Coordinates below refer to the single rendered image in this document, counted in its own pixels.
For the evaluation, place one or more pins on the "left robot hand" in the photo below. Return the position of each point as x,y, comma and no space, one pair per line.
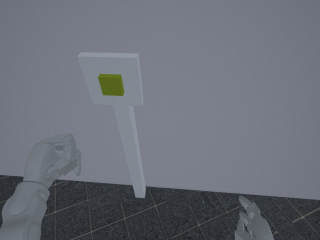
44,165

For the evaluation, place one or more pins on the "panel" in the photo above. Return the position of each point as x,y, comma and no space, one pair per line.
128,66

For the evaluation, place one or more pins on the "robot left forearm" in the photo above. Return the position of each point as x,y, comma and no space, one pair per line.
23,212

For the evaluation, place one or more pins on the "right robot hand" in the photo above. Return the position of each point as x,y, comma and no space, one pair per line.
257,227

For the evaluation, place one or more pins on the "button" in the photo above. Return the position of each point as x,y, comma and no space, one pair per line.
111,84

